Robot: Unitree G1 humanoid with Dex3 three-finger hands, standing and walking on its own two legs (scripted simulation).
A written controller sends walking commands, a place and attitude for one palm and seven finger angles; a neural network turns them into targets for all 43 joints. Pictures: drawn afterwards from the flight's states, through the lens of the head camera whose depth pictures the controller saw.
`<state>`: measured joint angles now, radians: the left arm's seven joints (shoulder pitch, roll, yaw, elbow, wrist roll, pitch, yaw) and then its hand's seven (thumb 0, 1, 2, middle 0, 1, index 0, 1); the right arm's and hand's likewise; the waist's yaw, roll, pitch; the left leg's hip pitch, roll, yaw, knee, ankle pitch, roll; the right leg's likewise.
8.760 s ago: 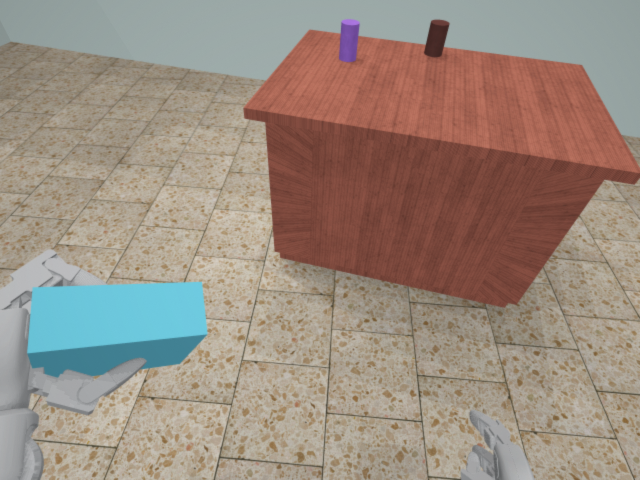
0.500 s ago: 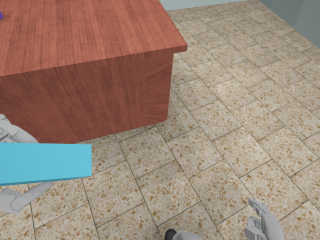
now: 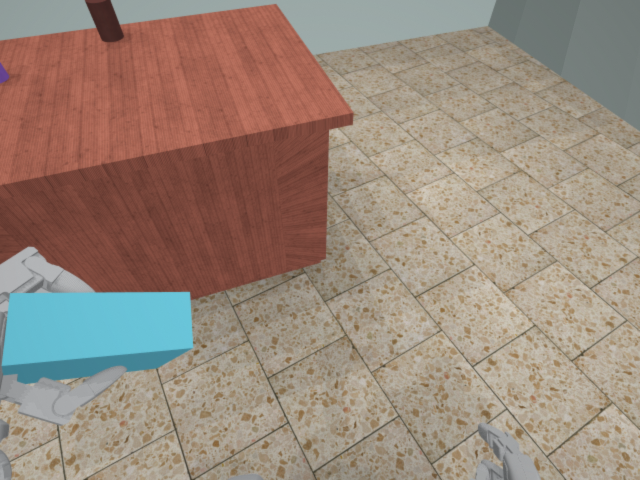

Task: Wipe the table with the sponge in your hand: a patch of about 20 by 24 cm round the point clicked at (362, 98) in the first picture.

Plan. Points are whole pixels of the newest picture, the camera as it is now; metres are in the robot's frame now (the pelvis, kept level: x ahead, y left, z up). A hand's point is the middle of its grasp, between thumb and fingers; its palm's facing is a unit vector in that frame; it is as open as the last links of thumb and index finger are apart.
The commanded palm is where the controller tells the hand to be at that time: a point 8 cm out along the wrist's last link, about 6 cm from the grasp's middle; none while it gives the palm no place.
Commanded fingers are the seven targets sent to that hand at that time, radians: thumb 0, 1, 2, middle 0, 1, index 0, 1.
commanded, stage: take the last steps up to it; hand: left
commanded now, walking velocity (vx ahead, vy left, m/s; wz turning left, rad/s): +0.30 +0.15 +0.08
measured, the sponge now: (125, 336) +0.23 +0.19 +0.13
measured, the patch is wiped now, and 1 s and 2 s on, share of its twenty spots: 0.00 0.00 0.00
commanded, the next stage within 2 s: come to a stop and stand still in 1.72 s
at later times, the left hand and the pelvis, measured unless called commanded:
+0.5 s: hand (42, 269) +0.29 +0.28 +0.16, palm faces +0.38 -0.78 -0.49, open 9.8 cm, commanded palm +0.23 +0.33 +0.17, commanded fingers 0.00 0.10 1.30 -1.20 -1.60 -1.20 -1.60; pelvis +0.08 +0.04 -0.01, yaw +2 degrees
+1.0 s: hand out of the picture +0.40 +0.38 +0.18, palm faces +0.36 -0.80 -0.47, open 9.8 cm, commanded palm +0.34 +0.42 +0.17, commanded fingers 0.00 0.10 1.30 -1.20 -1.60 -1.20 -1.60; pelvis +0.18 +0.14 -0.01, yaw +0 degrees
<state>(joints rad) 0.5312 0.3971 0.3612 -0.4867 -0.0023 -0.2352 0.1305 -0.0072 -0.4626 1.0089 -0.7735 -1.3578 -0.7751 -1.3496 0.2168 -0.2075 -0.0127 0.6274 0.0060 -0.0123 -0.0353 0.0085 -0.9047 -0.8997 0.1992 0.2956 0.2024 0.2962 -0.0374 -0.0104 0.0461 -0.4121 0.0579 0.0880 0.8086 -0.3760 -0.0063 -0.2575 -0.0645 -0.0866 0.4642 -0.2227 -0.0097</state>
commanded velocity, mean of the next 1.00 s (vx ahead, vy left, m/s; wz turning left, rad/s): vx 0.30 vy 0.15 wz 0.02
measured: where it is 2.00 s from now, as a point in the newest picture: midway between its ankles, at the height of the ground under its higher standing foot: (226, 436)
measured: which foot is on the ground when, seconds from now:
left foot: up 0.00-0.08, down 0.10-0.38, up 0.40-0.72, down 0.74-1.00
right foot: down 0.00-0.10, up 0.12-0.34, down 0.36-0.76, up 0.78-1.00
